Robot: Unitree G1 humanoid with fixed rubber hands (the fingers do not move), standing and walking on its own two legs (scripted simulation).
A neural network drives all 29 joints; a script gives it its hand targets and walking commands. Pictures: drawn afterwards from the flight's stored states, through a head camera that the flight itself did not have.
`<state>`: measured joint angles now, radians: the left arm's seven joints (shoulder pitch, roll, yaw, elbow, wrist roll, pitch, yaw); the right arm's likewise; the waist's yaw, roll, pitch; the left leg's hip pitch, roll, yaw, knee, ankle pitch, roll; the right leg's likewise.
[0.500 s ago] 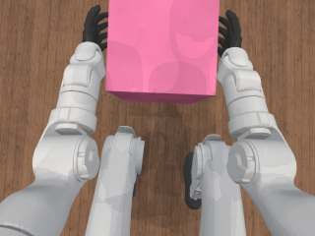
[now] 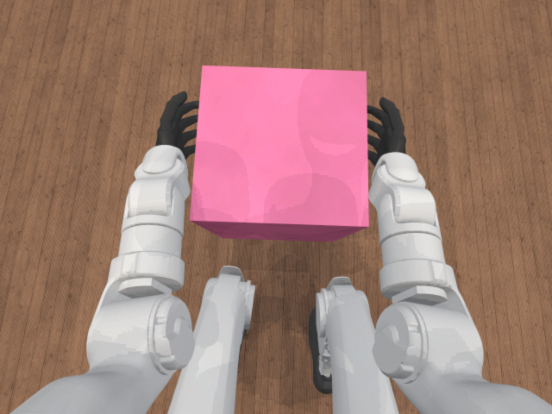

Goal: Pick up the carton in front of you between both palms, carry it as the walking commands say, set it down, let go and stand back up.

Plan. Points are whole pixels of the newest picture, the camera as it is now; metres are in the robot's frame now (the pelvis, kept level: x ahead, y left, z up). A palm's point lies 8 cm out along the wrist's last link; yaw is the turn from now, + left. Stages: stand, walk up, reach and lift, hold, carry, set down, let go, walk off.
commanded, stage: reach and lift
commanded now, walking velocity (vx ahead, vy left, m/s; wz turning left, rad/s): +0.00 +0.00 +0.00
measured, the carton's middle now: (280, 171) +0.46 +0.03 -0.12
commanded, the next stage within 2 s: hold in 2.00 s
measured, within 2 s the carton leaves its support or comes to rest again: neither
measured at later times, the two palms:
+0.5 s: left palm (127, 123) +0.41 +0.17 +0.11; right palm (467, 136) +0.42 -0.13 +0.12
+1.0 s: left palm out of the picture +0.37 +0.16 +0.26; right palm out of the picture +0.38 -0.14 +0.26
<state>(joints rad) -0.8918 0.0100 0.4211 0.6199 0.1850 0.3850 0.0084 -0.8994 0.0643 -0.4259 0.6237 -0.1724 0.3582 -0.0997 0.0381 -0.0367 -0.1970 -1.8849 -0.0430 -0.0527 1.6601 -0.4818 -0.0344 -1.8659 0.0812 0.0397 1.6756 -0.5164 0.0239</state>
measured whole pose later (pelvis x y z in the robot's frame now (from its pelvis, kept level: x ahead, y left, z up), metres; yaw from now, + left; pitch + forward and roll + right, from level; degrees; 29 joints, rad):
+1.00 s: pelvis +0.08 +0.00 +0.24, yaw +1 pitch +1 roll +0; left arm -0.25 -0.15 0.27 0.38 0.23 0.54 0.01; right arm -0.27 0.15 -0.27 0.40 -0.22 0.52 -0.03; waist 0.00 -0.01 -0.08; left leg -0.31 -0.02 -0.07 0.54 -0.25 -0.01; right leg -0.29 0.03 0.07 0.55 -0.27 0.00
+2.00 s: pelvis +0.09 +0.00 +0.25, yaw +1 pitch -6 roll +0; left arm -0.24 -0.15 0.22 0.25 0.27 0.70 -0.01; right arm -0.26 0.15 -0.23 0.27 -0.27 0.68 0.01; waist 0.01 -0.01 0.03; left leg -0.08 -0.02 -0.07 0.37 -0.19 0.00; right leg -0.06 0.03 0.08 0.38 -0.22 0.00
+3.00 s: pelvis +0.09 +0.00 +0.25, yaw +1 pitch -8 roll +0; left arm -0.24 -0.15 0.20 0.18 0.26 0.77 -0.01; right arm -0.25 0.15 -0.21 0.20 -0.27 0.75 0.01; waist 0.00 -0.01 0.05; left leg -0.04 -0.02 -0.07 0.36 -0.18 0.00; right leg -0.02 0.02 0.08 0.37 -0.21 0.00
